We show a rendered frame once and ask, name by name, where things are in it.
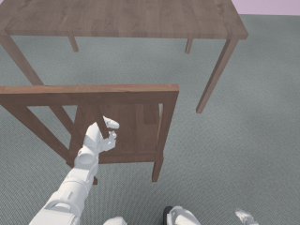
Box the right robot foot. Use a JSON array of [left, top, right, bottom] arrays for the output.
[[163, 205, 173, 225]]

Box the right robot shin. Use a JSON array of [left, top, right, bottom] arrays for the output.
[[170, 206, 183, 212]]

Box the robot left upper arm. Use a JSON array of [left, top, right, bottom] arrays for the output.
[[32, 209, 81, 225]]

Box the right robot hand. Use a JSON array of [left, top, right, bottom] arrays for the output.
[[234, 208, 259, 225]]

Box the left robot hand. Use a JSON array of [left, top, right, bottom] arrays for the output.
[[82, 115, 120, 153]]

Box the robot left forearm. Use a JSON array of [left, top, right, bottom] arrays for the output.
[[29, 146, 99, 225]]

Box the chair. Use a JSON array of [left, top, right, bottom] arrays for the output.
[[0, 83, 179, 185]]

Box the table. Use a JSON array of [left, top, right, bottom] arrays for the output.
[[0, 0, 248, 113]]

